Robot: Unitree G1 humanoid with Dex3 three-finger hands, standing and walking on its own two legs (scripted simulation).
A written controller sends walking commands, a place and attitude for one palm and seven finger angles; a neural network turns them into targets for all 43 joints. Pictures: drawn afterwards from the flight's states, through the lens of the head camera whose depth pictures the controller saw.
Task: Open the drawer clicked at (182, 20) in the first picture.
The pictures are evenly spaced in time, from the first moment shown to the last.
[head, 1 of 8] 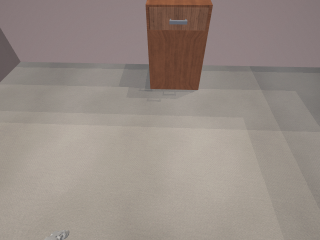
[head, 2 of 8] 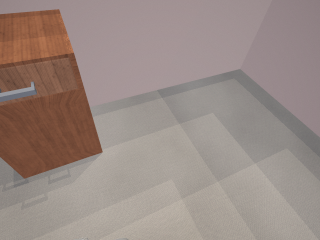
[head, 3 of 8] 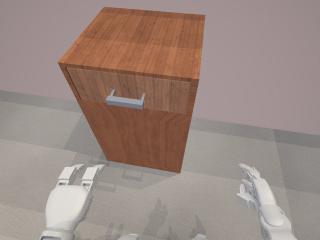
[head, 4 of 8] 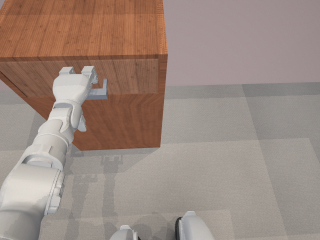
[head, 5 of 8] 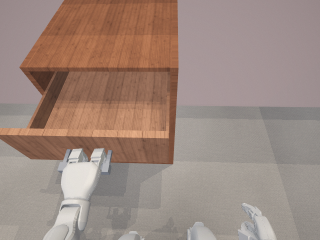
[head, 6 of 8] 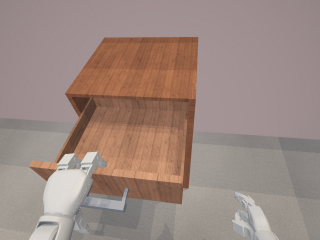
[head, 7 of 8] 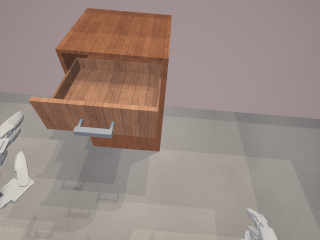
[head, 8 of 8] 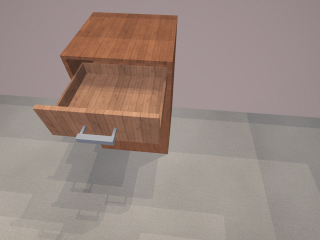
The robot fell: no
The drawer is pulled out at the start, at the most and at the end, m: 0.00 0.30 0.29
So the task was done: yes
